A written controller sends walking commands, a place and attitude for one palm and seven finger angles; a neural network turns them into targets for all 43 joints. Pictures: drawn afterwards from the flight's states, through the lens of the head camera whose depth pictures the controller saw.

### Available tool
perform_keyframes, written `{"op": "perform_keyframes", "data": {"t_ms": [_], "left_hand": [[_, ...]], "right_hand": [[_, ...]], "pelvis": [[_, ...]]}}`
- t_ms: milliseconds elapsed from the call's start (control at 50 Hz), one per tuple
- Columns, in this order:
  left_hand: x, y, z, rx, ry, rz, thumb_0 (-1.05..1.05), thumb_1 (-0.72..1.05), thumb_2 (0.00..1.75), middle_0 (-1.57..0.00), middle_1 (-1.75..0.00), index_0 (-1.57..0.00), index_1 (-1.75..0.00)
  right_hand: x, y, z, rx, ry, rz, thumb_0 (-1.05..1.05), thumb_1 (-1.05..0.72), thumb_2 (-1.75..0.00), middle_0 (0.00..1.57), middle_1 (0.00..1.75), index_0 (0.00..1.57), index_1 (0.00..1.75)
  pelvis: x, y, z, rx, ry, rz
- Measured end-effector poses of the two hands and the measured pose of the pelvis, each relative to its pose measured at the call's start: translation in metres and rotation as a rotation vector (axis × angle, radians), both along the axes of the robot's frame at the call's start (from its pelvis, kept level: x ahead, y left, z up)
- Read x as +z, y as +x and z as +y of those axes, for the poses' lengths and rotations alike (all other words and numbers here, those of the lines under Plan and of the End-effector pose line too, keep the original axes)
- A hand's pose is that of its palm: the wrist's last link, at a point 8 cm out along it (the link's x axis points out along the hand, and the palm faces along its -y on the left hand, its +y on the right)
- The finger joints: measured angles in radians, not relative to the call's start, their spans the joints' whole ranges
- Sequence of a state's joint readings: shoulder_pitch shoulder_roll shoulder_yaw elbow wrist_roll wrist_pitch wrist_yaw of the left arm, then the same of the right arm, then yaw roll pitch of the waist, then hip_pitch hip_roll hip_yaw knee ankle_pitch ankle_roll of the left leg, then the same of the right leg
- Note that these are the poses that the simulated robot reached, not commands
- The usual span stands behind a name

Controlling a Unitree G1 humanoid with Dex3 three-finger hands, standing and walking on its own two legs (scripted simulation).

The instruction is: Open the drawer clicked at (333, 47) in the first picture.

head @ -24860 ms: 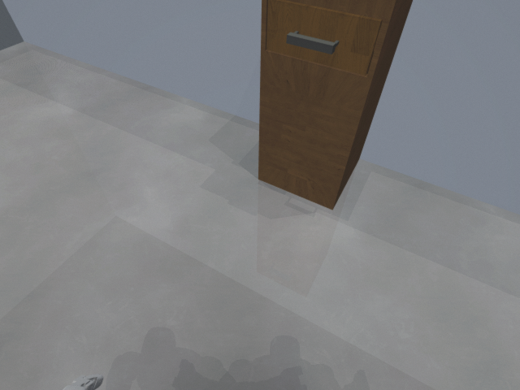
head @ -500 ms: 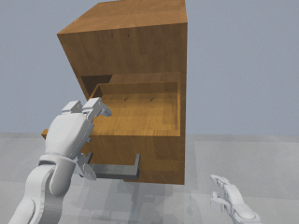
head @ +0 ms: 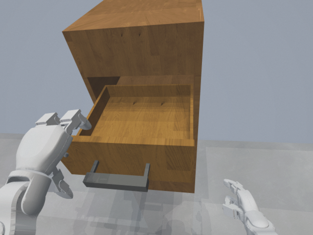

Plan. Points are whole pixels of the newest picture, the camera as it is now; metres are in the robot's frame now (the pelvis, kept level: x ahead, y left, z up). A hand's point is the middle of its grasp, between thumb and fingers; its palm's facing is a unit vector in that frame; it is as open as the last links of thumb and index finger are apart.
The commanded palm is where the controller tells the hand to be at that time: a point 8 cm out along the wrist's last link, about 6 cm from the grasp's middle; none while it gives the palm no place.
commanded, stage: draw the hand back to the body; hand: left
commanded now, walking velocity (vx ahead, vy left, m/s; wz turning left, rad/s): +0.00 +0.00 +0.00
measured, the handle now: (118, 173) +0.26 +0.15 +0.04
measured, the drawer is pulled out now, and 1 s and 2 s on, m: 0.30 0.30 0.30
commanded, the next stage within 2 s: step back with the hand held close in 0.98 s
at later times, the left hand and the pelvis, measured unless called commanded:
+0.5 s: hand (64, 138) +0.22 +0.21 +0.22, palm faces +0.32 -0.86 -0.39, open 11.2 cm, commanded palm +0.17 +0.27 +0.23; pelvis +0.03 +0.00 +0.00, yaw -1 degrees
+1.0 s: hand (48, 143) +0.21 +0.23 +0.22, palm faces +0.43 -0.82 -0.39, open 7.6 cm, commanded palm +0.15 +0.28 +0.23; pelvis +0.02 +0.00 +0.00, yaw +0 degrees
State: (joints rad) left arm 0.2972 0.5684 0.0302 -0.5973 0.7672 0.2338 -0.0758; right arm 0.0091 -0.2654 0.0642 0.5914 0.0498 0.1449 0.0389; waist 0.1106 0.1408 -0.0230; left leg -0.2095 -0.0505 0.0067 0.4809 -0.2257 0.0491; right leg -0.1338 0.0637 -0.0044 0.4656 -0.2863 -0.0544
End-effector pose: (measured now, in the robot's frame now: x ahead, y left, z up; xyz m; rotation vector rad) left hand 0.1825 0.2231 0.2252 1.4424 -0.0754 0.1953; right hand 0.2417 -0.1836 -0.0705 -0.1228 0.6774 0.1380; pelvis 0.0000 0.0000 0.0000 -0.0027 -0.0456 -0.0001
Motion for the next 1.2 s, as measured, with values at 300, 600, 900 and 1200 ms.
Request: {"op": "perform_keyframes", "data": {"t_ms": [300, 600, 900, 1200], "left_hand": [[0.004, -0.004, 0.023, -0.241, -0.968, -0.429, 0.0, -0.23, 0.42, -0.3, -1.02, -0.29, -1.03], [0.006, 0.002, 0.04, -0.195, -0.881, -0.364, 0.0, 0.27, 0.63, -0.26, -0.69, -0.26, -0.7], [0.004, -0.014, 0.05, -0.115, -0.892, -0.411, 0.01, 0.77, 0.85, -0.22, -0.38, -0.22, -0.38], [0.019, -0.013, 0.051, -0.172, -0.787, -0.437, 0.02, 0.88, 0.9, -0.22, -0.3, -0.21, -0.31]], "right_hand": [[-0.007, -0.05, -0.023, -0.108, -0.125, 0.006, 0.02, -0.91, -0.9, 0.2, 0.3, 0.2, 0.3], [-0.006, -0.04, -0.038, -0.203, -0.12, -0.004, 0.02, -0.91, -0.9, 0.2, 0.3, 0.2, 0.3], [-0.001, -0.022, -0.021, -0.14, -0.089, -0.047, 0.02, -0.91, -0.9, 0.2, 0.3, 0.2, 0.3], [-0.005, -0.044, -0.039, -0.178, -0.107, -0.008, 0.02, -0.91, -0.9, 0.2, 0.3, 0.2, 0.3]], "pelvis": [[0.003, 0.017, -0.001, 0.001, -0.009, -0.009], [0.003, 0.029, 0.005, -0.017, -0.01, 0.018], [0.002, 0.026, 0.003, 0.003, -0.009, 0.012], [0.002, 0.018, -0.002, -0.007, -0.017, 0.038]]}}
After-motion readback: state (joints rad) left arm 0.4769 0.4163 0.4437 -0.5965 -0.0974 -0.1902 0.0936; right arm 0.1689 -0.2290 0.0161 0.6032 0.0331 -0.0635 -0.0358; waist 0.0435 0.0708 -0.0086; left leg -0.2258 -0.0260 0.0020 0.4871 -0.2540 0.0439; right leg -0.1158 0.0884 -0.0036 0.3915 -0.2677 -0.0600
